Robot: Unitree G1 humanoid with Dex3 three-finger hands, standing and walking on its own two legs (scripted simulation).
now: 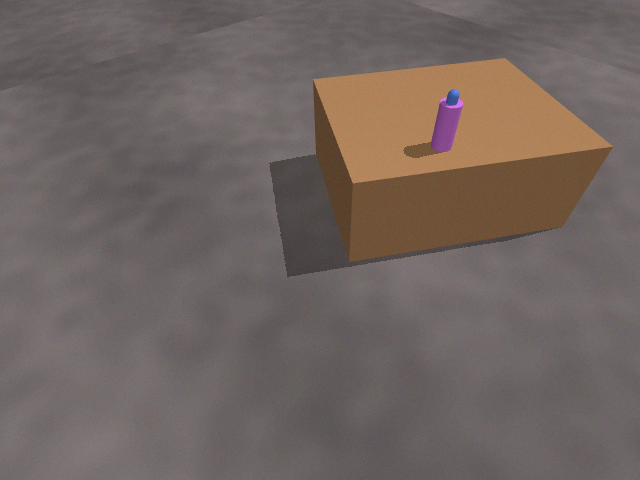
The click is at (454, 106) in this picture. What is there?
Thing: necked bottle
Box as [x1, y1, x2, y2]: [431, 89, 462, 151]
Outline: 455,89 450,90 447,96 440,100 431,141 431,147 438,151 449,150 453,140 462,106 462,102 458,98 458,91
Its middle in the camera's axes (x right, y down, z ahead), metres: +0.44 -0.41 +1.34
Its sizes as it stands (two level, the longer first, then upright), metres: 0.076 0.076 0.219
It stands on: a support 0.42 m high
